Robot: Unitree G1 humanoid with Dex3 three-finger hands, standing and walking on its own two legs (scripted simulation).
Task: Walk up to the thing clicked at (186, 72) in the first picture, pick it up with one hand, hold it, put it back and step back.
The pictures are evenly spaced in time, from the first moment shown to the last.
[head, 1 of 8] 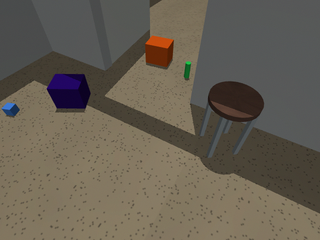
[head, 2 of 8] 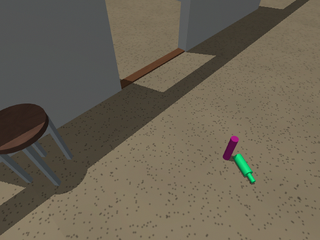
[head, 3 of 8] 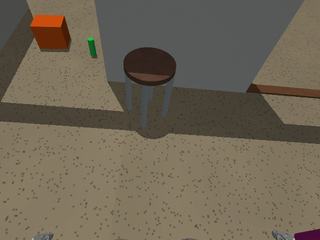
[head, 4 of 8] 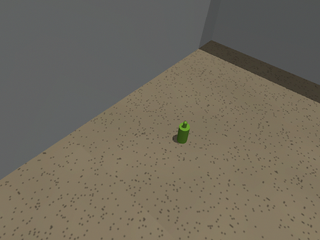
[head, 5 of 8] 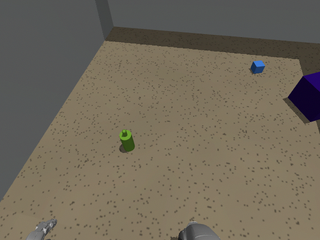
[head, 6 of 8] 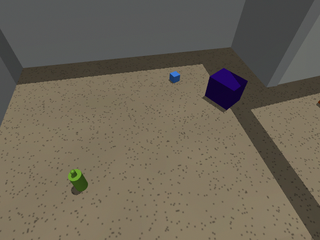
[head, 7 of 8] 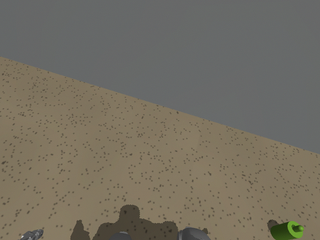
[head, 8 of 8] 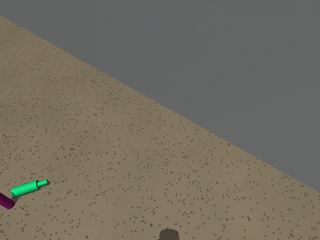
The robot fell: no
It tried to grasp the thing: no
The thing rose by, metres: 0.00
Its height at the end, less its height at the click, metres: +0.00
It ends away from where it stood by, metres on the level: 0.00
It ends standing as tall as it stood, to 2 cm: yes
